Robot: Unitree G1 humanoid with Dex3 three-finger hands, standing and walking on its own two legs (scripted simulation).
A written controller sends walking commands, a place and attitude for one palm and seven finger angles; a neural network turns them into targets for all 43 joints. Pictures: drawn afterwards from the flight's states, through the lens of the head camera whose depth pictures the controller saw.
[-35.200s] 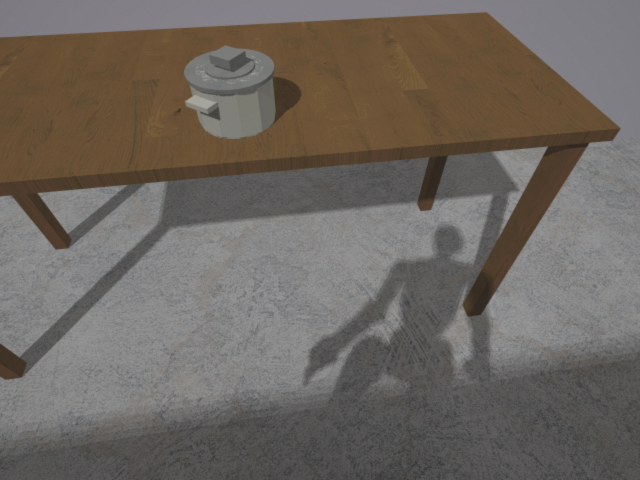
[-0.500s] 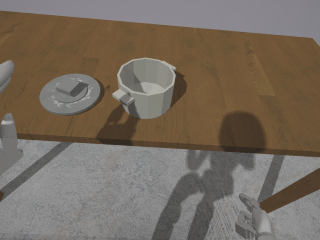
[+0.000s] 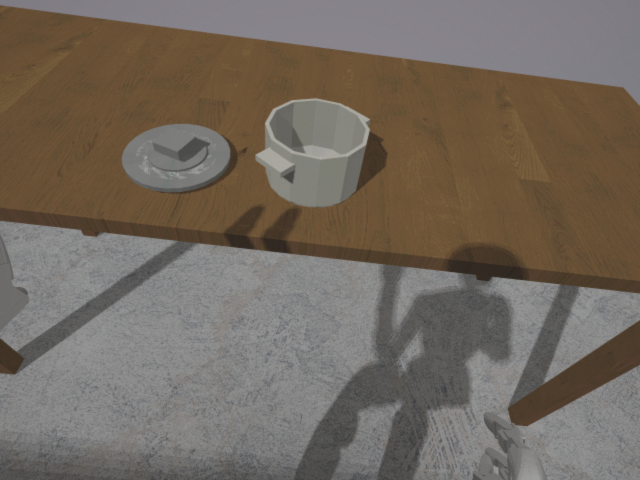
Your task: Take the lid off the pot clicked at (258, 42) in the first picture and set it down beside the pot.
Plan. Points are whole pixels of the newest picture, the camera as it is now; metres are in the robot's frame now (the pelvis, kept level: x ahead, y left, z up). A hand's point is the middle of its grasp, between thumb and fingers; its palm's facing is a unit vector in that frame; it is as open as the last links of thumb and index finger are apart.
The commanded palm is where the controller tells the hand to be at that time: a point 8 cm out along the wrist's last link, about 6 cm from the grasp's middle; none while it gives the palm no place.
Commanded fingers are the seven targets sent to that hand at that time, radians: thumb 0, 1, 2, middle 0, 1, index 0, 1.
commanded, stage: step back with the hand held close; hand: left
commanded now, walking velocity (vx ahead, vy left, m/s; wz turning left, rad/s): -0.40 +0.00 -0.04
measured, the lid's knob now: (175, 143) +0.58 +0.27 +0.08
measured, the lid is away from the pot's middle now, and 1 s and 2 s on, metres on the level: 0.23 0.23 0.23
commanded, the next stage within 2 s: stop stepping back and stand still in 0.30 s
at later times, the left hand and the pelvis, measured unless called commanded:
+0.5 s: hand out of the picture +0.07 +0.24 +0.25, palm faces +0.38 -0.84 -0.39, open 7.4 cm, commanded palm +0.02 +0.30 +0.26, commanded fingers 0.00 0.90 0.90 -0.20 -0.30 -0.20 -0.30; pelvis -0.12 +0.02 -0.01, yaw -1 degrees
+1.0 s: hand out of the picture -0.02 +0.30 +0.27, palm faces +0.48 -0.82 -0.30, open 7.4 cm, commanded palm -0.05 +0.33 +0.26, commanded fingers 0.00 0.90 0.90 -0.20 -0.30 -0.20 -0.30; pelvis -0.20 +0.06 +0.00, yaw -4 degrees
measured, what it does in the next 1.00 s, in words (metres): walks backwards: right foot, then left foot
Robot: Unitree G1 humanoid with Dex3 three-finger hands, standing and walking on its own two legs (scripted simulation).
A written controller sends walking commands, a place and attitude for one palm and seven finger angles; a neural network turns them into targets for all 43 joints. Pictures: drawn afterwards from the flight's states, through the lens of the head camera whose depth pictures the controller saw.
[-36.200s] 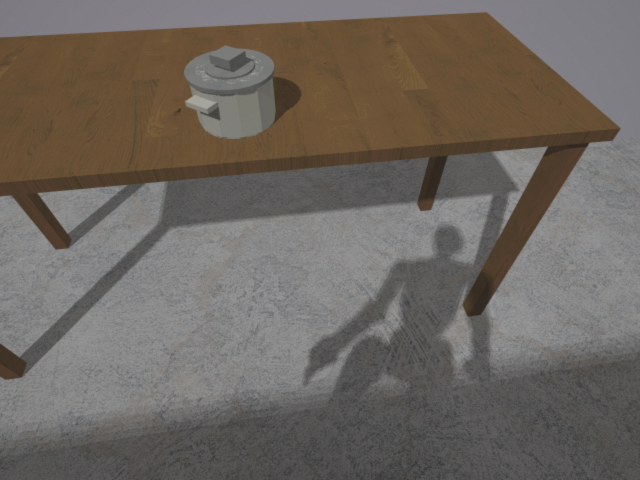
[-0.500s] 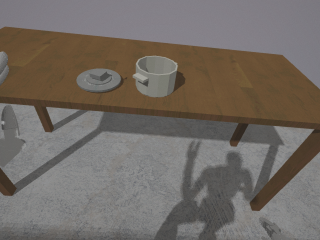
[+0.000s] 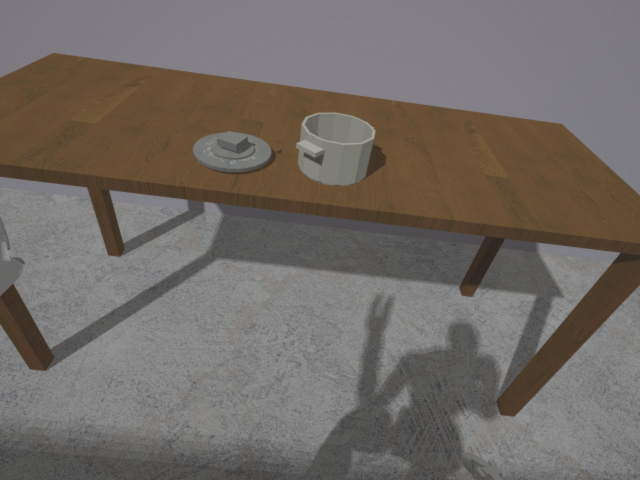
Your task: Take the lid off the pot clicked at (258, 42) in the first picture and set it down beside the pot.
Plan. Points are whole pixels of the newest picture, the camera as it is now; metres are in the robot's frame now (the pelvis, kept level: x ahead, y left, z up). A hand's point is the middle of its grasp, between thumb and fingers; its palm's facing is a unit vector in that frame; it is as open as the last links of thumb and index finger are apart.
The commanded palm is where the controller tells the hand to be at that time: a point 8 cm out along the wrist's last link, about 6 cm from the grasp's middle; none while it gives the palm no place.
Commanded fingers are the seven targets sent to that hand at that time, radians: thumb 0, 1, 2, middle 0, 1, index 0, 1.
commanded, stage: stop stepping back and stand still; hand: left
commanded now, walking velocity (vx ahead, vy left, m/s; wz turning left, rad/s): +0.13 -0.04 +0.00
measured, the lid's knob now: (232, 141) +0.76 +0.26 +0.08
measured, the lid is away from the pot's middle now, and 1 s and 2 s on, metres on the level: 0.23 0.23 0.23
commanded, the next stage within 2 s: let the arm hang, fingers relaxed in 1.32 s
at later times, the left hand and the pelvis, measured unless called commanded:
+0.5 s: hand out of the picture +0.11 +0.15 -0.16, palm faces -0.05 -1.00 -0.07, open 7.4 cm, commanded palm none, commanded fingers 0.00 0.90 0.90 -0.20 -0.30 -0.20 -0.30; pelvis +0.01 -0.01 +0.01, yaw +3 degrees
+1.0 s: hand out of the picture +0.12 +0.13 -0.16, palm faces +0.11 -0.97 -0.21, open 7.3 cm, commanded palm none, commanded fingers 0.00 0.90 0.90 -0.20 -0.30 -0.20 -0.30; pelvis +0.08 -0.05 +0.00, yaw +5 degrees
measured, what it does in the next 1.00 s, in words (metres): steps on the spot: left foot, then right foot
